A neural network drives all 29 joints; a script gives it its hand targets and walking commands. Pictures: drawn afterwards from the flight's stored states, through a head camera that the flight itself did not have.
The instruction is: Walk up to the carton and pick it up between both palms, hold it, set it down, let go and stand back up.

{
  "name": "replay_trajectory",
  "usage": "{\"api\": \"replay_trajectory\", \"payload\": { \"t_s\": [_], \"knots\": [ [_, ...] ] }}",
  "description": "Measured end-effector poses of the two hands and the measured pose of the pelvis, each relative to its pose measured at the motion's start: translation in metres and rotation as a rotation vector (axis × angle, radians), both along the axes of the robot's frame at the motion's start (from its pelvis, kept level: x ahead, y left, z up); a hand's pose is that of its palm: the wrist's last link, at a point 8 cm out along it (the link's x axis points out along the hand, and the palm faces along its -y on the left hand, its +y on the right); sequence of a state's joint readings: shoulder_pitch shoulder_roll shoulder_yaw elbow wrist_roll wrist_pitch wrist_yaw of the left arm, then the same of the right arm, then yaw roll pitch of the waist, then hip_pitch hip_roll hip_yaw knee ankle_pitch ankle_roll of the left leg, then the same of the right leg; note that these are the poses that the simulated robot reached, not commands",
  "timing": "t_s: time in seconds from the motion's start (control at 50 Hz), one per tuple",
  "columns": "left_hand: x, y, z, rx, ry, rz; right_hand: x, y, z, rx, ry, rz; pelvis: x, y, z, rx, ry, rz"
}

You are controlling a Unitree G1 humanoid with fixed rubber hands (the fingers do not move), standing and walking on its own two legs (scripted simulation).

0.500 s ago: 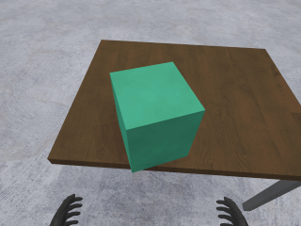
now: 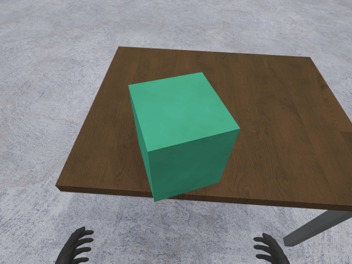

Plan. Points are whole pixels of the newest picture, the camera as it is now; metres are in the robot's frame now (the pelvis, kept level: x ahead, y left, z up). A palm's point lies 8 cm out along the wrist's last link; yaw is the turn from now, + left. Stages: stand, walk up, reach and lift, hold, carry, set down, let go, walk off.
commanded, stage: stand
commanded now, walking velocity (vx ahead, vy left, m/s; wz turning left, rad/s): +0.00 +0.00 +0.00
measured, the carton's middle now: (177, 138) +0.43 +0.00 +0.01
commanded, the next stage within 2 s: none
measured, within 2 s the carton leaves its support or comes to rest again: neither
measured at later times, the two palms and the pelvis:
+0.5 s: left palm out of the picture +0.13 +0.25 -0.09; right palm out of the picture +0.12 -0.24 -0.10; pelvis -0.01 +0.00 +0.00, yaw +0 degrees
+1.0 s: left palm out of the picture +0.10 +0.25 -0.09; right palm out of the picture +0.10 -0.24 -0.10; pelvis -0.02 +0.00 +0.00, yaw +0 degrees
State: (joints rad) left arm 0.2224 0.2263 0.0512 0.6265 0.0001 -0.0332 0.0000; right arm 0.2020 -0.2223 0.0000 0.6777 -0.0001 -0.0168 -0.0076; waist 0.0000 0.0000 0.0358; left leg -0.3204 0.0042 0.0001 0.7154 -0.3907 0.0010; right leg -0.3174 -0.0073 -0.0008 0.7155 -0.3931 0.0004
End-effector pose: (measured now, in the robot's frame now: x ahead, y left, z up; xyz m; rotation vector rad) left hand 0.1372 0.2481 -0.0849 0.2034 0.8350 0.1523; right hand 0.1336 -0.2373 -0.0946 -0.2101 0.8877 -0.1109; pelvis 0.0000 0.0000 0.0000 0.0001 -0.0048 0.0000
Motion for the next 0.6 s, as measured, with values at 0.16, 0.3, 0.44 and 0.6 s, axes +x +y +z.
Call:
{"api": "replay_trajectory", "payload": {
  "t_s": [0.16, 0.3, 0.44, 0.6],
  "knots": [
    [-0.003, 0.001, -0.002, 0.002, 0.012, 0.003, -0.002, -0.001, -0.001, -0.003, 0.007, -0.001, -0.001, 0.000, 0.000, 0.000, -0.001, 0.000],
    [-0.005, 0.002, -0.002, 0.002, 0.012, 0.005, -0.006, -0.004, -0.002, -0.008, 0.015, -0.002, -0.002, 0.000, 0.000, 0.000, -0.003, 0.000],
    [-0.009, 0.002, -0.003, 0.001, 0.019, 0.007, -0.009, -0.004, -0.002, -0.009, 0.019, -0.003, -0.004, 0.000, 0.000, 0.000, -0.006, 0.000],
    [-0.015, 0.003, -0.004, 0.002, 0.024, 0.009, -0.015, -0.005, -0.003, -0.009, 0.022, -0.005, -0.008, 0.000, 0.000, 0.000, -0.011, 0.000]
  ]
}}
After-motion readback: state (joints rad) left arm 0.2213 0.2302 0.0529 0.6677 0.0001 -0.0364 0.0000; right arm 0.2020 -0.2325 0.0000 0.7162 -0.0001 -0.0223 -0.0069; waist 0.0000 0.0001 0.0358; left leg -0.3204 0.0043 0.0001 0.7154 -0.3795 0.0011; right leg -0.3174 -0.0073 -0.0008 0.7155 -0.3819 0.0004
